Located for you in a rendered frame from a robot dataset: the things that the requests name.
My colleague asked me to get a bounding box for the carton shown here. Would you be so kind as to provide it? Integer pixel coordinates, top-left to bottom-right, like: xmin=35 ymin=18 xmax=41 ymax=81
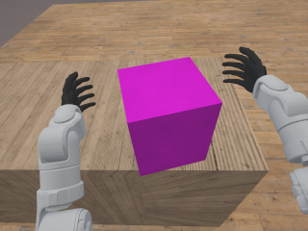
xmin=117 ymin=57 xmax=222 ymax=176

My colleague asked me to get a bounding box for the right robot forearm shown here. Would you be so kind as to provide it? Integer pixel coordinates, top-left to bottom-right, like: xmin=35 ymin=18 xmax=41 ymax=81
xmin=252 ymin=74 xmax=308 ymax=167

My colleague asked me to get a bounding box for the left robot forearm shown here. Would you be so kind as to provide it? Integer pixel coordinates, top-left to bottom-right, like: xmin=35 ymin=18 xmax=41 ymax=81
xmin=35 ymin=104 xmax=87 ymax=231

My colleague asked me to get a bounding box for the pedestal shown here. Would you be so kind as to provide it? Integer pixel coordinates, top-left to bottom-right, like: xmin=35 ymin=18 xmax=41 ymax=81
xmin=0 ymin=57 xmax=270 ymax=227

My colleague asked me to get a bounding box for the robot right hand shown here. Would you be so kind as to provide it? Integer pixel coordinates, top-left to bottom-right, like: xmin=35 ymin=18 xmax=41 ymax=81
xmin=221 ymin=46 xmax=268 ymax=93

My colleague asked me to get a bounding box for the robot left upper arm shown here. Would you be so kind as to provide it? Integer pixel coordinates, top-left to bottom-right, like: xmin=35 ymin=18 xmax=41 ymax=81
xmin=38 ymin=208 xmax=93 ymax=231

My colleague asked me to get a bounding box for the robot right upper arm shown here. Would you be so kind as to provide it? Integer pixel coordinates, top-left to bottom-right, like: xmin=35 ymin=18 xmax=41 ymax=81
xmin=289 ymin=167 xmax=308 ymax=215

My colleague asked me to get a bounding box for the robot left hand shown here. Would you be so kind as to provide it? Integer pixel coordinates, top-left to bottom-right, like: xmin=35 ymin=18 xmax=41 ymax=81
xmin=61 ymin=71 xmax=96 ymax=113

